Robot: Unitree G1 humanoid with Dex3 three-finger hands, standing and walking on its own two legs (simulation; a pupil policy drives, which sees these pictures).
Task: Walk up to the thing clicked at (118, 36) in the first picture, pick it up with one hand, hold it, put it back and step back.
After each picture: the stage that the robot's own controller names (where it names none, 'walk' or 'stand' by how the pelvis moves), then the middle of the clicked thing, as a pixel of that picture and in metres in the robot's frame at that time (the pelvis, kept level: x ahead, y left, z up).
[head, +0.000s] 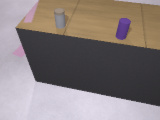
stand; (122, 29) +0.80 -0.22 -0.07
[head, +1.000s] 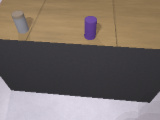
rise first; (90, 28) +0.73 +0.01 -0.05
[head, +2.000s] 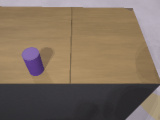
stand; (33, 62) +0.45 +0.24 -0.04
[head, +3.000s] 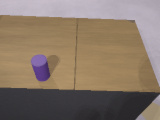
stand; (41, 68) +0.46 +0.21 -0.07
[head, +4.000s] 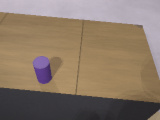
stand; (43, 70) +0.44 +0.19 -0.06
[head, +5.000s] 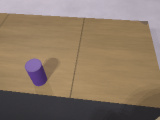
stand; (36, 72) +0.43 +0.22 -0.06
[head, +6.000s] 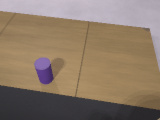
stand; (44, 71) +0.45 +0.19 -0.08
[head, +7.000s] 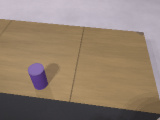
stand; (38, 76) +0.44 +0.22 -0.08
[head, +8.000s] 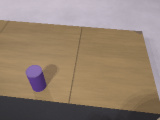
stand; (36, 78) +0.42 +0.22 -0.08
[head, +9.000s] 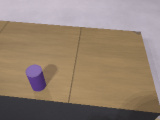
stand; (36, 78) +0.43 +0.22 -0.08
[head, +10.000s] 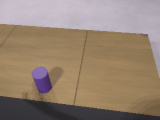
rise first; (42, 80) +0.42 +0.22 -0.07
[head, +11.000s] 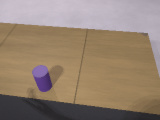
go down; (42, 79) +0.43 +0.22 -0.07
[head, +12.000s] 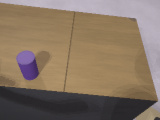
go down; (28, 66) +0.45 +0.21 -0.05
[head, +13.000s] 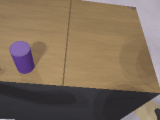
go down; (23, 58) +0.44 +0.21 -0.01
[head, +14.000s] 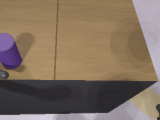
close in; (7, 52) +0.44 +0.22 +0.01
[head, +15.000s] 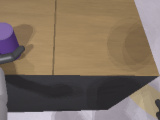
close; (6, 43) +0.46 +0.21 +0.03
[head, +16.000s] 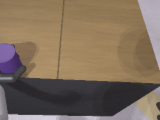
lift; (8, 62) +0.40 +0.22 +0.02
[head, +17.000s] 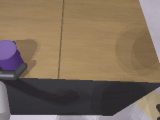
lift; (10, 59) +0.41 +0.22 +0.03
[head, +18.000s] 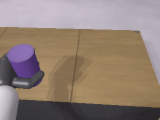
lift; (27, 66) +0.32 +0.18 +0.17
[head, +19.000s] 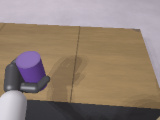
hold; (33, 72) +0.33 +0.17 +0.12
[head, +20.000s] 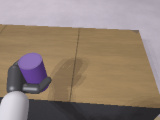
crouch; (35, 73) +0.33 +0.16 +0.11
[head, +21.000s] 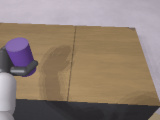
crouch; (22, 58) +0.39 +0.21 +0.12
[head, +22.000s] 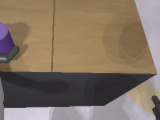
lower; (1, 42) +0.46 +0.22 +0.02
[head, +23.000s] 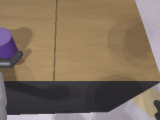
lower; (5, 48) +0.45 +0.22 +0.03
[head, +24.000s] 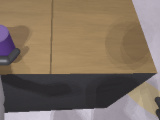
lower; (2, 45) +0.46 +0.22 +0.03
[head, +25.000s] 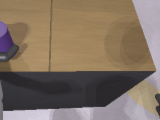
lower; (0, 41) +0.47 +0.22 +0.04
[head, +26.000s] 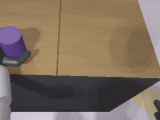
draw back; (14, 46) +0.45 +0.20 +0.03
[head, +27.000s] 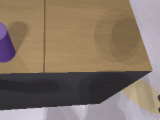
rise; out of the picture +0.45 +0.20 +0.04
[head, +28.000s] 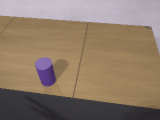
sink last; (46, 72) +0.43 +0.19 -0.02
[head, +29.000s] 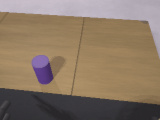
stand; (43, 70) +0.43 +0.19 -0.02
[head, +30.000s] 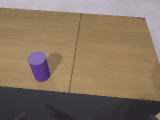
stand; (39, 67) +0.43 +0.19 -0.01
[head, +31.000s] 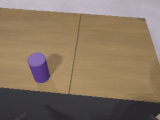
stand; (39, 68) +0.43 +0.19 -0.01
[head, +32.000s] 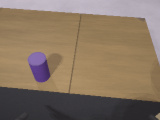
stand; (39, 67) +0.43 +0.19 -0.01
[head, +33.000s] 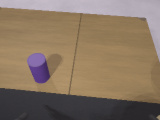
stand; (39, 68) +0.42 +0.19 -0.01
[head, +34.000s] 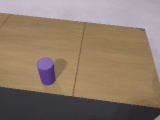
stand; (46, 71) +0.44 +0.18 -0.05
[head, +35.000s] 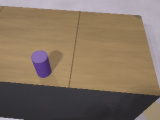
walk; (41, 64) +0.46 +0.19 -0.07
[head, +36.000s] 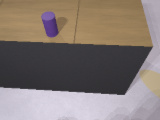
walk; (50, 24) +0.68 +0.20 -0.06
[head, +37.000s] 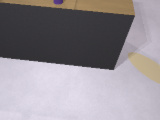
stand; out of the picture +1.02 +0.19 -0.06
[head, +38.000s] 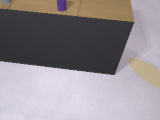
stand; (61, 1) +1.05 +0.18 -0.07
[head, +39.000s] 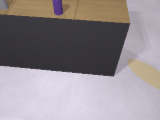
stand; (57, 5) +1.05 +0.20 -0.08
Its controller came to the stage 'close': yes
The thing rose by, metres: 0.20
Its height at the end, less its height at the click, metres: +0.00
